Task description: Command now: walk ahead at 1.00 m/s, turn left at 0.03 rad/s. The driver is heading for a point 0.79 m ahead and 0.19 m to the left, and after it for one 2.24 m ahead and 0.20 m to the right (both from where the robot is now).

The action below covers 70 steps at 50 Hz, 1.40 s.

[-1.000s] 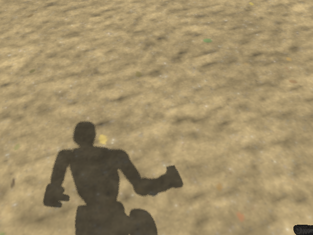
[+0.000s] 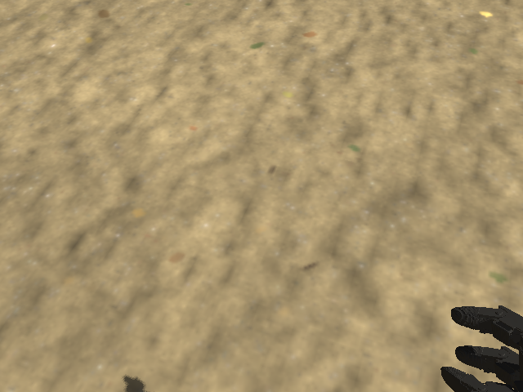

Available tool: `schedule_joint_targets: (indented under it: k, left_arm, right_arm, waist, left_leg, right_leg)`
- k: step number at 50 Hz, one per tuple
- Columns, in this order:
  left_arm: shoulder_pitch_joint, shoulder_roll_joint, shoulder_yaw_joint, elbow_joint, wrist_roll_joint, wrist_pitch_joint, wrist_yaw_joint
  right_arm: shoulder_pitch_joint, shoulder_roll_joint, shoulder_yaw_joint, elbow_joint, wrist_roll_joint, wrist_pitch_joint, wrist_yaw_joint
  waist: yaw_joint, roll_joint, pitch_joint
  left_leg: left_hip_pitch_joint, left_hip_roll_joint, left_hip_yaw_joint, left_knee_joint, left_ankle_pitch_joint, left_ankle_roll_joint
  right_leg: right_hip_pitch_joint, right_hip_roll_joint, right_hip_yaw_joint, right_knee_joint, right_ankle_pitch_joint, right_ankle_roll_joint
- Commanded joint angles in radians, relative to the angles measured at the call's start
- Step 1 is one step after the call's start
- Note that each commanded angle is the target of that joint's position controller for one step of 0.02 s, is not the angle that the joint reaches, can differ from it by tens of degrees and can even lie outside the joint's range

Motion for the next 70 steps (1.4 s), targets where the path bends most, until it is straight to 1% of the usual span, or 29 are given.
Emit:
schedule_joint_targets:
  k: [1, 2, 3, 5, 10, 14, 19, 22, 23, 24, 25, 27, 28, 31, 37, 41, 42, 43, 44, 46, 49, 56, 61, 63, 64, 65, 66, 68, 70]
  left_arm:
    - [-0.071, 0.090, 0.009, -0.060, 0.053, -0.004, -0.004]
    - [0.109, -0.015, -0.024, -0.054, -0.013, -0.027, -0.019]
    - [0.044, 0.066, -0.026, -0.063, -0.036, -0.048, -0.024]
    - [-0.282, 0.099, -0.033, -0.142, -0.013, -0.084, -0.037]
    - [-0.308, 0.051, -0.038, -0.163, 0.024, -0.096, -0.034]
    - [-0.514, 0.012, -0.057, -0.238, 0.020, -0.108, -0.046]
    - [-0.555, 0.078, -0.016, -0.260, -0.016, -0.104, -0.028]
    - [-0.252, 0.162, 0.038, -0.218, -0.018, -0.106, -0.006]
    - [-0.035, 0.233, 0.055, -0.193, -0.005, -0.089, 0.006]
    - [-0.032, 0.279, 0.056, -0.158, 0.013, -0.075, -0.016]
    - [-0.088, 0.150, 0.035, -0.191, 0.016, -0.061, -0.016]
    - [-0.195, 0.067, 0.014, -0.175, 0.018, -0.040, -0.011]
    - [-0.231, 0.059, 0.013, -0.158, 0.019, -0.037, -0.009]
    - [-0.333, 0.061, 0.016, -0.118, 0.005, -0.042, -0.004]
    - [-0.423, 0.176, 0.048, -0.088, -0.040, -0.042, 0.003]
    - [-0.296, 0.189, 0.038, -0.034, -0.053, -0.042, -0.016]
    - [-0.209, 0.104, 0.004, -0.037, 0.010, -0.032, -0.025]
    - [-0.056, 0.094, -0.027, -0.010, 0.004, -0.017, -0.037]
    - [-0.125, 0.215, 0.003, 0.027, -0.026, 0.008, -0.041]
    - [-0.217, 0.156, -0.007, -0.001, -0.042, 0.038, -0.025]
    - [-0.141, 0.153, 0.001, 0.028, -0.028, 0.080, 0.003]
    - [-0.212, 0.090, 0.006, -0.040, -0.016, 0.116, 0.006]
    - [-0.163, 0.096, 0.028, -0.059, -0.010, 0.127, -0.024]
    - [-0.081, 0.168, 0.061, -0.042, 0.004, 0.124, -0.012]
    - [-0.090, 0.299, 0.087, -0.079, 0.004, 0.111, 0.007]
    - [-0.096, 0.301, 0.082, -0.098, 0.044, 0.080, -0.004]
    - [-0.142, 0.286, 0.081, -0.103, 0.043, 0.053, -0.010]
    - [-0.240, 0.219, 0.068, -0.126, -0.014, 0.045, 0.003]
    - [-0.248, 0.175, 0.052, -0.145, -0.021, 0.058, 0.022]
  right_arm:
    - [0.517, -0.226, -0.081, 0.051, -0.001, 0.017, -0.018]
    - [0.563, -0.265, -0.093, 0.118, -0.009, 0.011, 0.008]
    - [0.515, -0.145, -0.069, 0.096, -0.011, 0.013, 0.015]
    - [0.443, -0.119, -0.064, 0.084, -0.032, 0.024, 0.018]
    - [0.401, -0.073, -0.045, 0.117, 0.005, 0.026, 0.012]
    - [0.404, -0.119, -0.063, 0.126, 0.014, 0.039, -0.023]
    - [0.474, -0.107, -0.069, 0.164, 0.035, 0.053, -0.033]
    - [0.424, -0.124, -0.074, 0.139, 0.004, 0.080, -0.026]
    - [0.449, -0.023, -0.047, 0.103, -0.037, 0.084, -0.031]
    - [0.608, 0.055, -0.010, 0.066, 0.026, 0.078, -0.033]
    - [0.557, -0.051, -0.028, 0.095, 0.038, 0.091, -0.046]
    - [0.342, -0.114, -0.052, 0.061, 0.002, 0.113, -0.050]
    - [0.308, -0.110, -0.061, 0.037, -0.015, 0.119, -0.045]
    - [0.257, -0.029, -0.042, -0.014, 0.010, 0.144, -0.020]
    - [0.246, -0.096, -0.056, -0.006, -0.012, 0.148, 0.037]
    - [0.343, -0.188, -0.098, 0.001, -0.034, 0.132, 0.022]
    - [0.335, -0.256, -0.097, -0.013, -0.041, 0.130, -0.003]
    - [0.243, -0.234, -0.056, -0.088, -0.082, 0.118, -0.009]
    - [0.249, -0.138, -0.039, -0.080, -0.066, 0.120, 0.004]
    - [0.177, -0.123, -0.026, -0.015, -0.042, 0.112, 0.012]
    - [0.077, -0.160, -0.041, 0.010, -0.067, 0.115, -0.007]
    - [0.019, -0.122, -0.058, 0.053, -0.058, 0.134, -0.061]
    - [-0.015, -0.129, -0.077, 0.093, -0.016, 0.149, -0.056]
    - [0.042, -0.075, -0.074, 0.131, -0.004, 0.160, -0.050]
    - [0.032, -0.041, -0.064, 0.088, -0.045, 0.168, -0.050]
    - [-0.098, -0.057, -0.066, 0.043, -0.052, 0.163, -0.058]
    - [-0.097, -0.081, -0.076, 0.049, -0.032, 0.160, -0.063]
    - [-0.050, -0.113, -0.093, 0.091, -0.039, 0.153, -0.079]
    - [-0.035, -0.103, -0.095, 0.099, -0.043, 0.142, -0.075]
  waist:
    - [-0.288, -0.057, -0.333]
    - [-0.168, 0.526, -0.452]
    - [-0.184, 0.355, -0.349]
    - [-0.202, -0.052, -0.081]
    - [-0.084, -0.007, 0.023]
    - [-0.135, 0.020, 0.106]
    - [-0.145, 0.060, 0.070]
    - [0.038, 0.073, -0.155]
    - [0.074, -0.091, -0.360]
    - [-0.041, -0.567, -0.518]
    - [-0.014, -0.375, -0.391]
    - [-0.021, -0.081, -0.121]
    - [-0.055, -0.087, -0.077]
    - [-0.109, -0.144, 0.013]
    - [-0.135, -0.098, -0.073]
    - [-0.219, 0.018, -0.132]
    - [-0.169, 0.278, -0.197]
    - [-0.104, 0.326, -0.470]
    - [-0.185, 0.095, -0.504]
    - [-0.137, 0.018, -0.260]
    - [-0.070, 0.084, -0.152]
    - [-0.084, 0.073, -0.129]
    - [-0.037, 0.073, -0.127]
    - [-0.020, -0.123, -0.054]
    - [-0.066, -0.418, 0.021]
    - [-0.011, -0.320, -0.043]
    - [-0.043, -0.226, -0.037]
    - [-0.092, -0.140, -0.045]
    - [-0.100, -0.146, -0.097]
  left_leg:
    - [0.792, 0.089, -0.111, 0.213, -0.214, 0.143]
    - [1.032, 0.303, -0.779, -0.118, -0.620, 0.348]
    - [1.019, 0.299, -0.977, -0.261, -0.845, 0.307]
    - [0.712, 0.220, -0.717, -0.256, -0.556, 0.260]
    - [0.467, 0.112, -0.519, -0.304, -0.292, 0.290]
    - [0.197, 0.059, -0.414, -0.360, -0.290, 0.239]
    - [0.258, 0.075, -0.441, -0.276, -0.258, 0.156]
    - [0.277, 0.009, -0.376, 0.206, 0.127, 0.068]
    - [0.120, -0.065, -0.294, 0.558, -0.191, 0.036]
    - [-0.171, -0.114, -0.192, 0.884, -0.656, -0.006]
    - [-0.264, -0.011, -0.187, 0.967, -0.607, -0.020]
    - [-0.244, 0.055, -0.105, 0.928, -0.511, -0.043]
    - [-0.212, 0.085, -0.099, 0.866, -0.498, -0.045]
    - [-0.140, 0.133, -0.057, 0.652, -0.474, -0.051]
    - [0.143, 0.068, 0.024, 0.216, -0.040, 0.011]
    - [0.505, -0.046, 0.035, 0.031, 0.062, 0.119]
    - [0.689, 0.186, -0.206, 0.056, 0.655, 0.203]
    - [0.847, 0.493, -0.588, 0.030, 0.774, 0.427]
    - [0.738, 0.416, -0.490, -0.018, 0.562, 0.380]
    - [0.548, 0.317, -0.300, -0.072, 0.264, 0.267]
    - [0.289, 0.268, -0.136, -0.158, 0.171, 0.246]
    - [0.288, 0.315, 0.010, -0.226, -0.111, 0.234]
    - [0.336, 0.334, 0.091, -0.127, -0.127, 0.157]
    - [0.195, 0.204, 0.198, 0.160, -0.350, 0.018]
    - [-0.118, 0.031, 0.213, 0.475, -0.707, -0.096]
    - [-0.174, -0.038, -0.003, 0.639, -0.740, -0.084]
    - [-0.196, -0.022, -0.061, 0.667, -0.646, -0.058]
    - [-0.205, 0.006, -0.093, 0.636, -0.479, -0.046]
    - [-0.151, -0.017, -0.100, 0.641, -0.396, -0.061]
  right_leg:
    - [-0.394, -0.161, -0.029, 0.713, 1.066, -0.019]
    - [-0.738, 0.052, -0.105, 1.098, 0.162, 0.072]
    - [-0.888, -0.029, -0.069, 1.094, 0.131, 0.039]
    - [-0.891, -0.088, -0.095, 0.960, 0.182, 0.009]
    - [-0.798, -0.139, -0.108, 0.572, 0.211, 0.079]
    - [-0.615, -0.089, -0.169, 0.220, 0.522, 0.142]
    - [-0.398, -0.071, -0.130, 0.056, 0.632, 0.159]
    - [-0.055, -0.134, -0.122, 0.078, 0.452, 0.087]
    - [0.241, -0.336, 0.086, 0.140, 0.411, 0.032]
    - [0.438, -0.595, 0.637, -0.025, 0.339, -0.152]
    - [0.331, -0.540, 0.595, -0.060, 0.331, -0.129]
    - [0.021, -0.447, 0.165, -0.035, 0.810, -0.077]
    - [-0.086, -0.413, 0.066, -0.041, 0.915, -0.069]
    - [-0.288, -0.382, -0.113, -0.152, 0.921, -0.067]
    - [-0.288, -0.331, -0.365, -0.113, 0.912, 0.002]
    - [-0.376, -0.269, -0.385, 0.264, 0.927, 0.051]
    - [-0.555, -0.166, -0.413, 0.615, 0.157, 0.108]
    - [-0.678, -0.095, -0.251, 0.902, -0.239, 0.145]
    - [-0.620, -0.140, -0.144, 0.907, -0.156, 0.153]
    - [-0.680, -0.194, -0.156, 0.756, -0.099, 0.169]
    - [-0.531, -0.176, -0.226, 0.667, 0.017, 0.218]
    - [-0.537, -0.218, -0.276, 0.517, 0.175, 0.199]
    - [-0.421, -0.188, -0.344, 0.258, 0.238, 0.121]
    - [-0.316, -0.206, -0.186, 0.002, 0.485, 0.019]
    - [-0.247, -0.425, 0.225, -0.073, 0.786, -0.135]
    - [-0.309, -0.459, 0.342, -0.146, 0.680, -0.241]
    - [-0.299, -0.422, 0.266, -0.161, 0.565, -0.201]
    - [-0.272, -0.354, 0.166, -0.127, 0.520, -0.102]
    - [-0.265, -0.310, 0.127, -0.098, 0.611, -0.078]
Velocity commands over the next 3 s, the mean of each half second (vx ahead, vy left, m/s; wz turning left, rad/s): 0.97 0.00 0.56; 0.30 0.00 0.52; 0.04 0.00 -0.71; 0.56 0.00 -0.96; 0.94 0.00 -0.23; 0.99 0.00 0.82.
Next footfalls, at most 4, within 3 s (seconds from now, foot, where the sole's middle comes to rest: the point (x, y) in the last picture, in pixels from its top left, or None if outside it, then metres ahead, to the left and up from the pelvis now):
0.44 right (329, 329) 0.63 -0.05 -0.75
0.82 left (204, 285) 0.74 0.29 -0.75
1.26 right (293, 269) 0.81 0.05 -0.75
1.78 left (219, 243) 0.88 0.27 -0.75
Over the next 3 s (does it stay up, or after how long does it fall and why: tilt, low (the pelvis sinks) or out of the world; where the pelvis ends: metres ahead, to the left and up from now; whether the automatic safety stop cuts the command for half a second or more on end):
stays up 1.70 -0.18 0.03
